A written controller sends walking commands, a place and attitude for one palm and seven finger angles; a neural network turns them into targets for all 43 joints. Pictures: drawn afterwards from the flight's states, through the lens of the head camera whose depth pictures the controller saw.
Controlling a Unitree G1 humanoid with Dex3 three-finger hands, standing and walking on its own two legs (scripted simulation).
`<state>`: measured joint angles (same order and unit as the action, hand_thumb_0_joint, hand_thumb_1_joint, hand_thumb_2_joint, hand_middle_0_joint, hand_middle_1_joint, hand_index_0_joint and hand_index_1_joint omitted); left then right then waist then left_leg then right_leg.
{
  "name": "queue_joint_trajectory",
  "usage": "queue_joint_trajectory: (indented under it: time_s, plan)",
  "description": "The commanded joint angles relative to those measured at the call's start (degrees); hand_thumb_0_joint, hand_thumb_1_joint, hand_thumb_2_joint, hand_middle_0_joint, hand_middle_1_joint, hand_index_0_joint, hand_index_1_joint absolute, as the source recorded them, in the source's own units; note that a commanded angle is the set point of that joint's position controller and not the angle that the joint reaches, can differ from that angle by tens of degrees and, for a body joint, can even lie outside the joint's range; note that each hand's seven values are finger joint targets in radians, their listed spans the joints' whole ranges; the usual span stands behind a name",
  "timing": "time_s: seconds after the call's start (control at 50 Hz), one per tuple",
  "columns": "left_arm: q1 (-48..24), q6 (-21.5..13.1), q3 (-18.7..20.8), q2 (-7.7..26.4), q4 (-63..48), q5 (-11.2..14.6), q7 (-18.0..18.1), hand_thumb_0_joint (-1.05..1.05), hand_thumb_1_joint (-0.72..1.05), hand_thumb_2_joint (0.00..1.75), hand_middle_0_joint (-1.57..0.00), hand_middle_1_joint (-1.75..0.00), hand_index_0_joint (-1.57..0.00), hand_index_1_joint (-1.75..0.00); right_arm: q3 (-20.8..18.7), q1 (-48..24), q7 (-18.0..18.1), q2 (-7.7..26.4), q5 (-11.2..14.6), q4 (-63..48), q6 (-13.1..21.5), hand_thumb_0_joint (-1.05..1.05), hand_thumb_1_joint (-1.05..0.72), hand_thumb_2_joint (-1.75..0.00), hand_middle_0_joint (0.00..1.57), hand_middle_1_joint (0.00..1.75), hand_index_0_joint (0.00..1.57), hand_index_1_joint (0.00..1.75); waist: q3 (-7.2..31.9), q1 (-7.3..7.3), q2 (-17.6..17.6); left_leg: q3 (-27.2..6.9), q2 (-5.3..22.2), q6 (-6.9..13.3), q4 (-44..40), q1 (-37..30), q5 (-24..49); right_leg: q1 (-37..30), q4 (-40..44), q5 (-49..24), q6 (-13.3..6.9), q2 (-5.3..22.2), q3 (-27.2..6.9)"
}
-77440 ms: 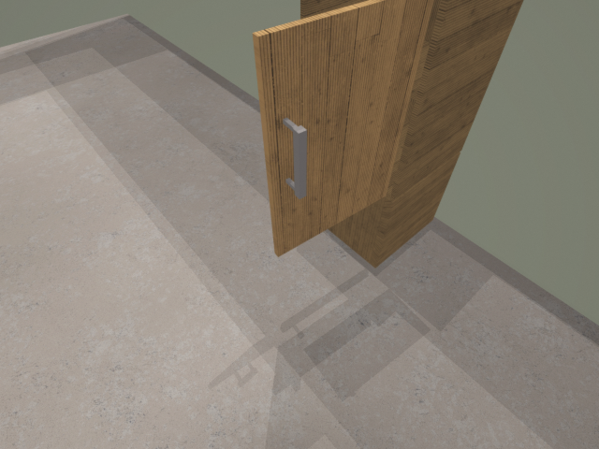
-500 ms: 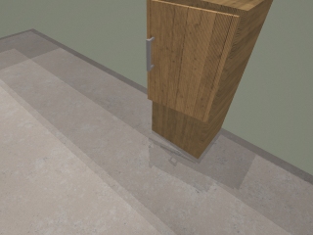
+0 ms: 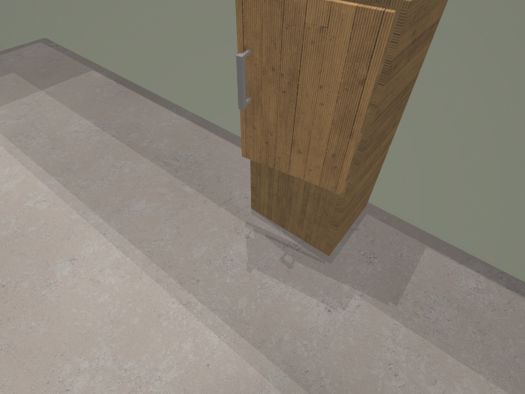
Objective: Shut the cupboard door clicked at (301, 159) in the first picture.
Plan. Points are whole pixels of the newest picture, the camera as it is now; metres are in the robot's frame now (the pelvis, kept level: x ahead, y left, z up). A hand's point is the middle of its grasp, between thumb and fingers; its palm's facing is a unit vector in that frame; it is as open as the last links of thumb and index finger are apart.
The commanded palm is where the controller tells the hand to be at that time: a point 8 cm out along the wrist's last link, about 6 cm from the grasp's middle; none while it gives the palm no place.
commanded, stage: look to check the result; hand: left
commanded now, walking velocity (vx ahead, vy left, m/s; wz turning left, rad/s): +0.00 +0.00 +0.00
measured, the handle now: (244, 80) +0.98 +0.11 -0.01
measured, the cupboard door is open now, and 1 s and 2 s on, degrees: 9 9 9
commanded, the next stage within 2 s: walk to a spot facing it in 0.28 s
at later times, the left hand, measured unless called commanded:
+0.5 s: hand out of the picture +0.02 +0.18 -0.18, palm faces +0.03 -0.98 -0.21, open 7.4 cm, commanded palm none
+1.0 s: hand out of the picture +0.02 +0.24 -0.18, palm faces +0.32 -0.92 -0.23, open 7.4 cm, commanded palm none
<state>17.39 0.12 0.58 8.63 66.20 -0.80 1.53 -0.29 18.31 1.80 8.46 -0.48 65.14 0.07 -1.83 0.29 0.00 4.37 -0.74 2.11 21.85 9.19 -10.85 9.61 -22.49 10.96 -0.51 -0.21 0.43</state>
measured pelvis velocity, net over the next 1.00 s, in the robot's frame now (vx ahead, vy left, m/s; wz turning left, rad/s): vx -0.01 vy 0.01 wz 0.31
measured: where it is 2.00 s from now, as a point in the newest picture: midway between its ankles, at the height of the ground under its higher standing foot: outside the picture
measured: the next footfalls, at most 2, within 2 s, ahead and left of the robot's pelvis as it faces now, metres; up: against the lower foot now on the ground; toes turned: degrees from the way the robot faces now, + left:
right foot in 1.26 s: +0.08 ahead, -0.14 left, +0.00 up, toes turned +30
left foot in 1.70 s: -0.02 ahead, +0.14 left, +0.00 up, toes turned +53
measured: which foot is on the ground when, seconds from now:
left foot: down 0.00-1.00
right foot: down 0.00-0.80, up 0.82-1.00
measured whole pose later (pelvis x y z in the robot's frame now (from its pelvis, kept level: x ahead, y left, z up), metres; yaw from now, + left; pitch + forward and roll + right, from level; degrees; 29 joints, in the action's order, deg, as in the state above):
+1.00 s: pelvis -0.01 +0.01 -0.01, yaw +18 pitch +2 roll -2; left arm 7.5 3.2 4.9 13.3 53.6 -1.6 0.9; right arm -2.7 13.2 1.1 11.5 -1.9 54.9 -1.4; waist -5.7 1.4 1.0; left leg -1.7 -2.8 3.7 28.4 18.4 -11.4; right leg 27.5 -61.2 22.0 3.0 2.5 -0.1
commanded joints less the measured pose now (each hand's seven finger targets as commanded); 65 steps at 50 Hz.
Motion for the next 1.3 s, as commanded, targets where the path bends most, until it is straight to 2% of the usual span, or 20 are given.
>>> queue_joint_trajectory:
  time_s: [0.0,0.5,0.6,0.64,0.7,0.74,0.76,0.78,0.8,0.82,0.84,0.88,0.94,1.08,1.18,1.2,1.22,1.24,1.26,1.28]
  plan:
    - [2.95,-0.83,0.78,6.62,-1.48,0.07,0.47,0.00,0.90,0.90,-0.20,-0.30,-0.20,-0.30,-0.96,2.99,0.46,6.04,-0.07,-1.51,0.43,0.00,-0.90,-0.90,0.20,0.30,0.20,0.30,-3.81,0.10,-0.10,-7.02,6.63,0.01,-5.99,1.75,-2.79,3.30,5.13,0.82,-1.83,5.29,-5.28]
    - [-0.09,0.03,2.32,8.82,-4.26,0.05,0.70,0.00,0.90,0.90,-0.20,-0.30,-0.20,-0.30,-1.41,-0.34,-0.10,7.34,-0.16,-3.86,-0.65,0.00,-0.90,-0.90,0.20,0.30,0.20,0.30,-1.68,-0.31,0.22,-8.41,6.33,-0.41,-0.63,5.31,5.22,0.59,0.06,-3.13,-1.76,7.37,-2.63]
    - [-1.05,0.54,4.25,11.50,-7.62,-0.26,0.81,0.00,0.90,0.90,-0.20,-0.30,-0.20,-0.30,-2.64,-1.42,-0.62,6.96,-0.29,-6.69,-1.70,0.00,-0.90,-0.90,0.20,0.30,0.20,0.30,0.43,-0.61,5.24,-6.33,2.55,-1.43,9.78,10.09,2.53,0.03,0.79,-2.32,-5.73,14.23,-5.06]
    - [-1.89,0.59,4.82,12.25,-9.09,-0.50,0.99,0.00,0.90,0.90,-0.20,-0.30,-0.20,-0.30,-3.18,-2.03,-0.76,6.73,-0.45,-8.16,-2.32,0.00,-0.90,-0.90,0.20,0.30,0.20,0.30,1.11,-0.68,10.40,-3.53,1.15,-2.54,21.53,11.99,-9.86,0.30,3.21,-5.84,-9.46,19.20,-6.72]
    - [-4.85,0.48,5.53,12.85,-11.39,-1.20,1.30,0.00,0.90,0.90,-0.20,-0.30,-0.20,-0.30,-3.66,-2.55,-1.35,6.40,-0.23,-9.62,-2.51,0.00,-0.90,-0.90,0.20,0.30,0.20,0.30,0.63,0.18,9.13,-3.80,4.11,-3.05,24.83,13.72,-18.78,-0.15,0.07,-15.80,-10.80,22.49,-3.33]
    - [-5.78,0.65,5.75,12.72,-12.23,-0.87,1.05,0.00,0.90,0.90,-0.20,-0.30,-0.20,-0.30,-3.60,-0.52,-1.78,6.55,-0.18,-9.61,-2.11,0.00,-0.90,-0.90,0.20,0.30,0.20,0.30,1.44,1.44,4.35,-3.59,4.79,-3.02,11.76,7.88,-7.89,1.50,-8.54,-17.02,-6.49,19.97,1.97]
    - [-5.27,1.09,5.55,11.82,-12.99,-0.43,0.78,0.00,0.90,0.90,-0.20,-0.30,-0.20,-0.30,-3.79,1.77,-1.81,8.10,-0.52,-9.33,-1.68,0.00,-0.90,-0.90,0.20,0.30,0.20,0.30,1.76,2.21,-4.44,-9.36,7.10,-1.34,3.47,2.86,6.62,7.17,-16.25,-7.82,-2.31,15.05,6.57]
    - [-4.45,1.69,5.09,8.43,-14.48,0.17,0.49,0.00,0.90,0.90,-0.20,-0.30,-0.20,-0.30,-4.74,3.47,-1.27,13.06,-1.34,-9.51,-1.42,0.00,-0.90,-0.90,0.20,0.30,0.20,0.30,0.40,2.60,-21.42,-28.48,18.29,4.36,-2.66,-0.34,22.96,18.34,-28.11,16.91,3.08,5.50,9.32]
    - [-8.75,2.25,4.68,9.04,-16.26,-0.31,0.68,0.00,0.90,0.90,-0.20,-0.30,-0.20,-0.30,-5.37,5.27,-0.56,15.24,-1.83,-8.89,-1.95,0.00,-0.90,-0.90,0.20,0.30,0.20,0.30,0.06,4.58,-18.88,-32.68,22.26,9.28,-5.50,0.76,21.54,20.91,-37.68,24.85,2.65,3.48,2.58]
    - [-9.01,2.54,5.09,9.51,-16.29,-0.62,0.58,0.00,0.90,0.90,-0.20,-0.30,-0.20,-0.30,-5.34,3.94,-0.56,15.03,-1.78,-9.19,-2.08,0.00,-0.90,-0.90,0.20,0.30,0.20,0.30,0.76,3.31,-11.90,-29.18,20.35,8.62,-6.97,4.03,6.85,19.61,-41.02,20.37,1.61,4.60,-0.91]
    - [-9.90,2.52,5.20,9.45,-16.42,-0.97,0.40,0.00,0.90,0.90,-0.20,-0.30,-0.20,-0.30,-5.15,1.70,-0.36,14.07,-1.64,-10.82,-1.68,0.00,-0.90,-0.90,0.20,0.30,0.20,0.30,-0.34,2.37,-10.98,-29.93,17.83,7.15,-7.41,5.84,2.32,21.58,-42.05,16.65,1.76,4.97,-1.59]
    - [-9.68,2.07,5.46,10.01,-16.14,-1.00,-0.13,0.00,0.90,0.90,-0.20,-0.30,-0.20,-0.30,-4.79,-1.03,0.13,13.65,-1.62,-11.92,-1.26,0.00,-0.90,-0.90,0.20,0.30,0.20,0.30,-0.96,1.58,-6.95,-27.23,15.35,5.25,-6.58,4.71,4.42,22.99,-42.80,11.23,2.95,4.74,-2.77]
    - [-8.75,1.50,5.11,9.37,-16.42,-0.69,-0.39,0.00,0.90,0.90,-0.20,-0.30,-0.20,-0.30,-4.99,-0.81,0.38,14.06,-1.34,-12.58,-0.77,0.00,-0.90,-0.90,0.20,0.30,0.20,0.30,4.06,1.31,-3.27,-24.74,13.46,6.33,-3.69,-2.10,14.13,23.10,-39.90,9.46,3.98,3.74,-2.44]
    - [-10.63,1.71,4.70,9.44,-19.29,-0.41,-0.30,0.00,0.90,0.90,-0.20,-0.30,-0.20,-0.30,-6.16,-1.48,-0.24,15.75,-1.49,-13.58,-1.72,0.00,-0.90,-0.90,0.20,0.30,0.20,0.30,6.12,2.41,-9.27,-27.28,11.70,7.07,-2.34,-3.21,14.28,18.82,-28.75,12.69,4.50,1.20,-1.76]
    - [-4.65,1.54,4.88,10.72,-18.51,0.08,0.04,0.00,0.90,0.90,-0.20,-0.30,-0.20,-0.30,-6.81,-6.48,-0.76,15.74,-1.22,-15.99,-2.59,0.00,-0.90,-0.90,0.20,0.30,0.20,0.30,6.32,-0.47,-10.51,-28.58,8.00,4.71,-0.22,6.74,8.69,3.45,-10.88,8.57,3.22,-1.37,-0.71]
    - [-1.78,1.25,5.26,11.91,-17.84,0.03,0.22,0.00,0.90,0.90,-0.20,-0.30,-0.20,-0.30,-6.71,-8.07,-0.89,14.89,-0.77,-16.62,-2.75,0.00,-0.90,-0.90,0.20,0.30,0.20,0.30,6.12,-2.17,-8.06,-27.49,5.73,2.73,1.70,13.06,2.07,-3.99,-2.69,3.85,2.81,-0.25,-1.02]
    - [-0.18,0.78,6.07,15.30,-17.86,-0.66,0.47,0.00,0.90,0.90,-0.20,-0.30,-0.20,-0.30,-6.61,-7.53,-1.28,12.02,-0.16,-17.17,-2.87,0.00,-0.90,-0.90,0.20,0.30,0.20,0.30,6.49,-2.74,1.92,-22.05,0.13,-1.01,9.60,20.98,-8.61,-10.02,6.02,8.55,0.02,8.50,-9.39]
    - [-1.59,0.42,6.73,20.28,-18.96,-1.42,0.77,0.00,0.90,0.90,-0.20,-0.30,-0.20,-0.30,-6.41,-7.02,-1.48,9.67,-0.07,-18.12,-2.58,0.00,-0.90,-0.90,0.20,0.30,0.20,0.30,4.94,-2.87,16.77,-10.44,-7.19,-5.10,26.51,27.42,-19.42,-8.04,11.21,10.03,-7.10,24.03,-26.95]
    - [-5.36,0.60,5.83,18.71,-19.69,-0.92,0.99,0.00,0.90,0.90,-0.20,-0.30,-0.20,-0.30,-6.81,-7.26,-1.82,12.40,-0.99,-17.68,-2.87,0.00,-0.90,-0.90,0.20,0.30,0.20,0.30,1.39,-1.07,11.44,-11.08,-3.01,-4.17,40.35,25.71,-22.19,1.87,11.12,10.64,-9.51,27.28,-24.91]
    - [-10.56,0.72,5.20,16.81,-21.21,-0.83,0.78,0.00,0.90,0.90,-0.20,-0.30,-0.20,-0.30,-6.59,-4.35,-2.53,10.93,-1.31,-17.71,-3.29,0.00,-0.90,-0.90,0.20,0.30,0.20,0.30,-0.14,2.18,7.69,-10.43,-2.15,-3.92,46.00,25.88,-18.14,4.70,10.70,13.39,-8.97,23.84,-18.24]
